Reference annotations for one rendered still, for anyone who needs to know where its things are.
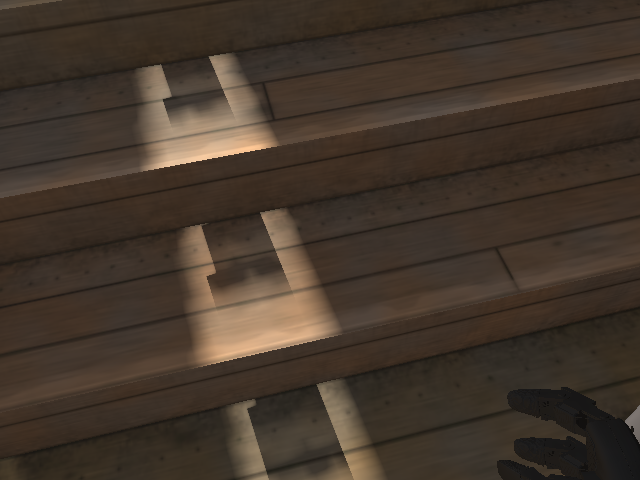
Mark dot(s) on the robot right hand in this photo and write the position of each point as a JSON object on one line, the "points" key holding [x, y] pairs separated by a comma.
{"points": [[612, 451]]}

